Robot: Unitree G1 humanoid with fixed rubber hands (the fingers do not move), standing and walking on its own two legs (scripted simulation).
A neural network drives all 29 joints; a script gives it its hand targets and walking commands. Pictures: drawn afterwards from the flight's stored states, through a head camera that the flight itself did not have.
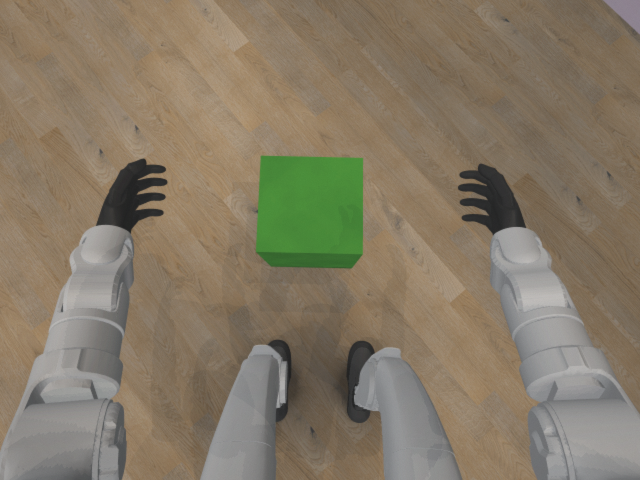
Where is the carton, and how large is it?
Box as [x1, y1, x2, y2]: [256, 156, 362, 267]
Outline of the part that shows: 261,156 256,252 271,266 351,267 362,254 362,158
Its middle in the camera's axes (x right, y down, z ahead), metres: -0.02 -0.06 +0.97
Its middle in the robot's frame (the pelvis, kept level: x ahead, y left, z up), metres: +0.52 +0.05 -0.57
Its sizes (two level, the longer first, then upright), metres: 0.228 0.217 0.272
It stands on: the floor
